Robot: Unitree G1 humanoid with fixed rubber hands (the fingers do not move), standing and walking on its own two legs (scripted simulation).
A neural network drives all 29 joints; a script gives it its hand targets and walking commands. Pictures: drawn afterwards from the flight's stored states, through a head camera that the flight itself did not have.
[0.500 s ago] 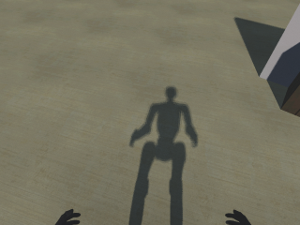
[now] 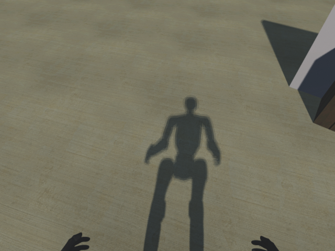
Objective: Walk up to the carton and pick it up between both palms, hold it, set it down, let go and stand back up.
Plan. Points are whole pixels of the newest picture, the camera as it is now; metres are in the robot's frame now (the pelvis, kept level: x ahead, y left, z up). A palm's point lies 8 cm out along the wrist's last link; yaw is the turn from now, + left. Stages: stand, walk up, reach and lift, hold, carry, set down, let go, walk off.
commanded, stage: stand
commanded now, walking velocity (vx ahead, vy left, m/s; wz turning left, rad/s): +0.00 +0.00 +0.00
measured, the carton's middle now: out of the picture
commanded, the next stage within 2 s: walk up in 0.20 s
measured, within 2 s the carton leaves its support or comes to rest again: neither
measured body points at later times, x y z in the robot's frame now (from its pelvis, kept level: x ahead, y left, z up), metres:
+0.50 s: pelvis +0.00 -0.01 +0.00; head +0.00 -0.01 +0.45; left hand +0.14 +0.25 -0.10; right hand +0.11 -0.28 -0.10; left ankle +0.01 +0.13 -0.73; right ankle +0.01 -0.11 -0.69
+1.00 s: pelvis +0.10 -0.16 -0.03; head +0.09 -0.16 +0.42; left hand +0.27 +0.08 -0.14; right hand +0.16 -0.46 -0.12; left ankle +0.21 -0.09 -0.70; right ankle +0.09 -0.27 -0.73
